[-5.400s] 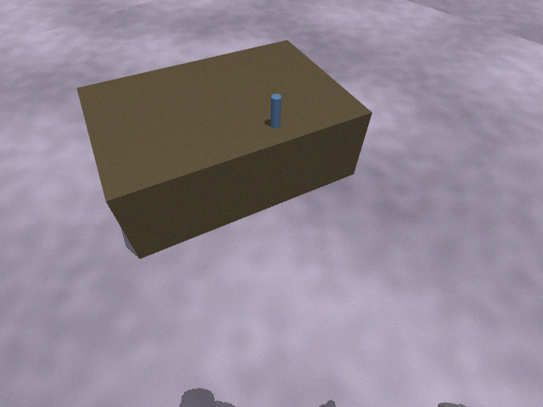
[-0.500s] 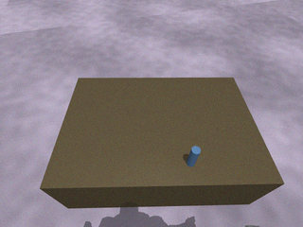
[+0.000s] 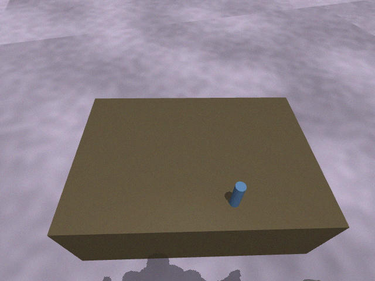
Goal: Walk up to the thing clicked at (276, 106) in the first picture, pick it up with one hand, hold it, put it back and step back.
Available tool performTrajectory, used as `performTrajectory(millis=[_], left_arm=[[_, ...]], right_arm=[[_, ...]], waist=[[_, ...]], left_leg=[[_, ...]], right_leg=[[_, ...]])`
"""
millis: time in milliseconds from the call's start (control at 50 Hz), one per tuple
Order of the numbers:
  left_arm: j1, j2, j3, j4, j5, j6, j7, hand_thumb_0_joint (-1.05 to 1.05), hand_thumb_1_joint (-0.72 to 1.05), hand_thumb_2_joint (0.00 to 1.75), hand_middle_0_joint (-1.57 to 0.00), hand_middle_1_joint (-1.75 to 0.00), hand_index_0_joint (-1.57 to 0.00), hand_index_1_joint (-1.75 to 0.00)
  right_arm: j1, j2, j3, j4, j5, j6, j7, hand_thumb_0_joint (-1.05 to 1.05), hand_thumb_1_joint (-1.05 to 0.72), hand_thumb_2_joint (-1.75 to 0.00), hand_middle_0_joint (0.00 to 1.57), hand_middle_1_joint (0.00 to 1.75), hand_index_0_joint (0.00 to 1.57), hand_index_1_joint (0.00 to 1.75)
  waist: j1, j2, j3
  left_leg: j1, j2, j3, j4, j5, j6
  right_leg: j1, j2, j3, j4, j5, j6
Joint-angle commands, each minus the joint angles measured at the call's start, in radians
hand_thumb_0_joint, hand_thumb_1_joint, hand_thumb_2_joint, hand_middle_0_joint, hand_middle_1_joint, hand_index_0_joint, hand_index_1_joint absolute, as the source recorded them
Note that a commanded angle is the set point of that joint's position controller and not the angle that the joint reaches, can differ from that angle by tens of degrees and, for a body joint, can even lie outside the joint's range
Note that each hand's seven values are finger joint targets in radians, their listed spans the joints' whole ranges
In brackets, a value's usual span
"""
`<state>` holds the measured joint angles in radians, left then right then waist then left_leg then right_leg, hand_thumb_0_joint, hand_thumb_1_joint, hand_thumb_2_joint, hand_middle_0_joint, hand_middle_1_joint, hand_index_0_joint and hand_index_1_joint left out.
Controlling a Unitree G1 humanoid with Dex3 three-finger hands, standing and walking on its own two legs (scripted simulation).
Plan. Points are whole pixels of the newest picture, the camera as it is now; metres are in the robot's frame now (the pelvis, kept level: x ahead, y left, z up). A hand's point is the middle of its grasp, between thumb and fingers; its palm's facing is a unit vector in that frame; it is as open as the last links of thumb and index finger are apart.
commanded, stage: stand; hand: right
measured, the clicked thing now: (237, 195) +0.44 -0.19 -0.32
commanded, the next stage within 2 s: go down in 1.10 s
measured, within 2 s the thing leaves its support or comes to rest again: neither
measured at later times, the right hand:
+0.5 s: hand out of the picture +0.08 -0.25 -0.16, palm faces -0.02 +0.94 -0.34, open 7.4 cm
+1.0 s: hand out of the picture +0.08 -0.26 -0.16, palm faces -0.02 +0.94 -0.34, open 7.4 cm
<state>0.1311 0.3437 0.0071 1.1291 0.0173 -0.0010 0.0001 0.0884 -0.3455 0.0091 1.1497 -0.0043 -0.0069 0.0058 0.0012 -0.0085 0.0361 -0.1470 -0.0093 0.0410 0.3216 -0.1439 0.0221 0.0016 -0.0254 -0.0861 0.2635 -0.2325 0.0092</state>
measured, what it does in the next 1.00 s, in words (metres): stands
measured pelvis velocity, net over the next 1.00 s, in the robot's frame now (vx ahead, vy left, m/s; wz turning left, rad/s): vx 0.01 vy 0.00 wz -0.01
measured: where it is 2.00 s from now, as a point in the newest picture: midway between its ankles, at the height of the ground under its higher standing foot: outside the picture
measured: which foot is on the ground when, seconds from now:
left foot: down 0.00-1.00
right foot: down 0.00-1.00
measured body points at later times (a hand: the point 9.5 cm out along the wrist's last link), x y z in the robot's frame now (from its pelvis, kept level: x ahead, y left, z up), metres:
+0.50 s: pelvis +0.00 +0.00 +0.00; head +0.01 +0.00 +0.45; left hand +0.07 +0.30 -0.14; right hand +0.08 -0.30 -0.13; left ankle +0.02 +0.10 -0.75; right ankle -0.06 -0.12 -0.75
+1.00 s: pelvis +0.01 +0.00 +0.00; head +0.01 +0.00 +0.45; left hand +0.07 +0.30 -0.14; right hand +0.08 -0.30 -0.13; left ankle +0.02 +0.10 -0.75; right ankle -0.06 -0.12 -0.75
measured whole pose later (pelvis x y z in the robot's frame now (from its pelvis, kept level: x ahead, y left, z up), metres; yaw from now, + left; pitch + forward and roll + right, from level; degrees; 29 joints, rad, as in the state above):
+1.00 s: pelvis +0.01 +0.00 +0.00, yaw +0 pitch -2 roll +0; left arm 0.14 0.35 0.00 1.12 0.02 0.00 0.00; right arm 0.09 -0.35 0.01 1.15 0.00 -0.01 0.01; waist 0.00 -0.01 0.04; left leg -0.13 -0.01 0.05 0.31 -0.15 0.02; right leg 0.01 -0.02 -0.08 0.27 -0.24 0.01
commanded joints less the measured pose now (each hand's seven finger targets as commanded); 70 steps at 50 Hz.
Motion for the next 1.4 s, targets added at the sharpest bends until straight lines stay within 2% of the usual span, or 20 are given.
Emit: performTrajectory(millis=[0, 40, 200, 520, 620, 860, 940, 1040, 1080, 1160, 1180, 1200, 1220, 1240, 1260, 1280, 1300, 1320, 1340, 1380], left_arm=[[-0.028, 0.209, 0.034, -0.053, -0.002, -0.025, 0.01, 0.0, 0.9, 0.9, -0.2, -0.3, -0.2, -0.3], [-0.021, 0.211, 0.033, -0.055, -0.004, -0.026, 0.01, 0.0, 0.9, 0.9, -0.2, -0.3, -0.2, -0.3], [-0.019, 0.211, 0.032, -0.054, -0.004, -0.023, 0.01, 0.0, 0.9, 0.9, -0.2, -0.3, -0.2, -0.3], [-0.008, 0.211, 0.029, -0.062, -0.005, -0.024, 0.013, 0.0, 0.9, 0.9, -0.2, -0.3, -0.2, -0.3], [-0.009, 0.216, 0.029, -0.059, -0.003, -0.025, 0.014, 0.0, 0.9, 0.9, -0.2, -0.3, -0.2, -0.3], [-0.014, 0.217, 0.031, -0.063, -0.004, -0.026, 0.015, 0.0, 0.9, 0.9, -0.2, -0.3, -0.2, -0.3], [-0.02, 0.218, 0.033, -0.065, -0.004, -0.026, 0.014, 0.0, 0.9, 0.9, -0.2, -0.3, -0.2, -0.3], [-0.018, 0.221, 0.033, -0.067, -0.005, -0.026, 0.015, 0.0, 0.9, 0.9, -0.2, -0.3, -0.2, -0.3], [-0.013, 0.218, 0.032, -0.064, -0.007, -0.024, 0.015, 0.0, 0.9, 0.9, -0.2, -0.3, -0.2, -0.3], [-0.012, 0.213, 0.031, -0.061, -0.004, -0.023, 0.014, 0.0, 0.9, 0.9, -0.2, -0.3, -0.2, -0.3], [-0.014, 0.215, 0.032, -0.062, -0.003, -0.023, 0.014, 0.0, 0.83, 0.91, -0.18, -0.25, -0.16, -0.27], [-0.013, 0.071, 0.018, -0.351, -0.059, -0.076, 0.029, 0.0, 0.91, 0.96, -0.22, -0.31, -0.22, -0.32], [0.029, 0.094, 0.022, -0.294, -0.066, -0.074, 0.038, 0.0, 0.98, 0.94, -0.21, -0.3, -0.21, -0.31], [0.052, 0.107, 0.043, -0.294, -0.059, -0.066, 0.042, 0.0, 0.95, 0.93, -0.22, -0.3, -0.21, -0.31], [0.099, 0.104, 0.054, -0.29, -0.052, -0.059, 0.042, 0.0, 1.0, 0.94, -0.21, -0.3, -0.2, -0.31], [0.131, 0.123, 0.074, -0.323, -0.05, -0.055, 0.044, 0.0, 0.98, 0.92, -0.21, -0.3, -0.21, -0.3], [0.145, 0.118, 0.088, -0.36, -0.04, -0.055, 0.043, 0.0, 1.03, 0.93, -0.21, -0.3, -0.21, -0.3], [0.172, 0.109, 0.086, -0.388, -0.04, -0.056, 0.046, 0.0, 1.01, 0.92, -0.2, -0.3, -0.2, -0.3], [0.161, 0.096, 0.077, -0.411, -0.044, -0.056, 0.048, 0.0, 0.94, 0.9, -0.21, -0.3, -0.21, -0.3], [0.132, 0.099, 0.075, -0.467, -0.047, -0.066, 0.056, 0.0, 0.92, 0.89, -0.21, -0.3, -0.21, -0.3]], right_arm=[[-0.045, -0.21, -0.035, -0.059, -0.002, -0.026, -0.019, 0.0, -0.9, -0.9, 0.2, 0.3, 0.2, 0.3], [-0.044, -0.211, -0.034, -0.059, -0.003, -0.028, -0.018, 0.0, -0.9, -0.9, 0.2, 0.3, 0.2, 0.3], [-0.046, -0.218, -0.035, -0.05, -0.002, -0.029, -0.02, 0.0, -0.9, -0.9, 0.2, 0.3, 0.2, 0.3], [-0.04, -0.217, -0.037, -0.052, -0.003, -0.031, -0.02, 0.0, -0.9, -0.9, 0.2, 0.3, 0.2, 0.3], [-0.039, -0.216, -0.039, -0.055, 0.0, -0.026, -0.02, 0.0, -0.9, -0.9, 0.2, 0.3, 0.2, 0.3], [-0.047, -0.214, -0.039, -0.059, -0.003, -0.027, -0.02, 0.0, -0.9, -0.9, 0.2, 0.3, 0.2, 0.3], [-0.037, -0.211, -0.036, -0.057, -0.003, -0.027, -0.019, 0.0, -0.9, -0.9, 0.2, 0.3, 0.2, 0.3], [-0.034, -0.208, -0.036, -0.062, -0.003, -0.028, -0.02, 0.0, -0.9, -0.9, 0.2, 0.3, 0.2, 0.3], [-0.033, -0.212, -0.035, -0.059, -0.002, -0.03, -0.022, 0.0, -0.9, -0.9, 0.2, 0.3, 0.2, 0.3], [-0.036, -0.212, -0.036, -0.059, -0.001, -0.026, -0.021, 0.0, -0.9, -0.9, 0.2, 0.3, 0.2, 0.3], [-0.035, -0.212, -0.037, -0.06, -0.001, -0.026, -0.021, 0.0, -0.82, -0.82, 0.12, 0.22, 0.12, 0.22], [-0.386, -0.07, -0.079, -0.411, 0.041, -0.118, -0.026, 0.0, -0.74, -0.74, 0.05, 0.14, 0.04, 0.14], [-0.411, -0.124, -0.094, -0.312, 0.015, -0.106, -0.024, 0.0, -0.66, -0.66, 0.05, 0.06, 0.04, 0.06], [-0.244, -0.18, -0.128, -0.191, -0.014, -0.075, -0.017, 0.0, -0.58, -0.58, 0.04, 0.06, 0.04, 0.06], [-0.266, -0.214, -0.156, -0.155, -0.026, -0.055, -0.011, 0.0, -0.5, -0.5, 0.06, 0.05, 0.05, 0.05], [-0.22, -0.259, -0.2, -0.084, -0.042, -0.035, -0.004, 0.0, -0.42, -0.42, 0.07, 0.04, 0.06, 0.04], [-0.199, -0.293, -0.238, -0.144, -0.079, -0.036, 0.002, 0.0, -0.34, -0.34, 0.08, 0.04, 0.06, 0.04], [-0.104, -0.269, -0.24, -0.177, -0.091, -0.025, 0.01, 0.0, -0.27, -0.26, 0.08, 0.04, 0.06, 0.04], [-0.044, -0.223, -0.22, -0.15, -0.098, 0.0, 0.018, 0.0, -0.22, -0.18, 0.09, 0.03, 0.07, 0.03], [-0.08, -0.239, -0.235, -0.25, -0.104, 0.046, 0.02, 0.0, -0.1, -0.12, 0.09, 0.03, 0.07, 0.03]], waist=[[-0.001, 0.012, -0.055], [0.003, 0.008, -0.063], [0.0, 0.017, -0.047], [0.004, 0.016, -0.071], [-0.001, -0.003, -0.052], [0.001, 0.001, -0.057], [-0.003, 0.008, -0.048], [-0.001, 0.001, -0.069], [0.003, 0.007, -0.067], [0.001, 0.006, -0.05], [0.0, -0.001, -0.048], [0.103, -0.011, 0.026], [0.051, 0.056, -0.008], [0.044, 0.032, -0.002], [0.038, 0.051, -0.06], [0.022, 0.057, -0.098], [0.01, 0.012, -0.209], [-0.021, 0.009, -0.304], [-0.027, 0.005, -0.266], [-0.03, -0.043, -0.267]], left_leg=[[0.059, 0.149, -0.144, -0.035, 0.194, 0.004], [0.07, 0.151, -0.141, -0.026, 0.231, 0.008], [0.059, 0.147, -0.146, -0.042, 0.169, -0.002], [0.097, 0.152, -0.132, -0.021, 0.277, 0.005], [0.081, 0.149, -0.134, -0.026, 0.228, 0.005], [0.091, 0.152, -0.13, -0.021, 0.25, 0.004], [0.072, 0.146, -0.13, -0.033, 0.202, -0.001], [0.088, 0.151, -0.124, -0.013, 0.28, 0.005], [0.094, 0.157, -0.125, -0.014, 0.29, 0.006], [0.081, 0.152, -0.129, -0.026, 0.225, 0.004], [0.079, 0.153, -0.132, -0.028, 0.224, 0.004], [-0.095, 0.023, -0.026, 0.028, 0.152, -0.024], [-0.047, 0.02, -0.02, 0.034, 0.127, -0.033], [-0.076, 0.034, -0.025, 0.051, 0.095, -0.028], [-0.07, 0.038, -0.03, 0.071, 0.083, -0.026], [-0.046, 0.039, -0.024, 0.099, 0.094, -0.023], [-0.01, 0.045, -0.027, 0.131, 0.125, -0.017], [0.062, 0.047, -0.026, 0.14, 0.176, -0.012], [0.051, 0.045, -0.018, 0.138, 0.177, -0.009], [0.051, 0.035, -0.005, 0.129, 0.186, 0.0]], right_leg=[[-0.061, -0.134, 0.103, -0.05, 0.118, -0.02], [-0.062, -0.136, 0.104, -0.044, 0.152, -0.019], [-0.076, -0.133, 0.108, -0.046, 0.096, -0.023], [-0.062, -0.136, 0.107, -0.025, 0.184, -0.02], [-0.063, -0.137, 0.109, -0.041, 0.157, -0.02], [-0.069, -0.137, 0.111, -0.042, 0.18, -0.021], [-0.062, -0.135, 0.115, -0.047, 0.148, -0.023], [-0.049, -0.138, 0.111, -0.029, 0.229, -0.021], [-0.048, -0.138, 0.112, -0.027, 0.223, -0.022], [-0.058, -0.136, 0.115, -0.044, 0.167, -0.025], [-0.062, -0.135, 0.112, -0.043, 0.164, -0.024], [-0.237, 0.021, 0.039, 0.067, 0.141, -0.038], [-0.235, 0.023, 0.045, 0.089, 0.131, -0.043], [-0.25, 0.031, 0.044, 0.113, 0.104, -0.041], [-0.289, 0.034, 0.041, 0.15, 0.098, -0.045], [-0.33, 0.035, 0.043, 0.173, 0.113, -0.042], [-0.322, 0.042, 0.042, 0.195, 0.139, -0.035], [-0.31, 0.047, 0.039, 0.2, 0.193, -0.029], [-0.322, 0.049, 0.04, 0.193, 0.201, -0.024], [-0.309, 0.047, 0.045, 0.188, 0.227, -0.014]])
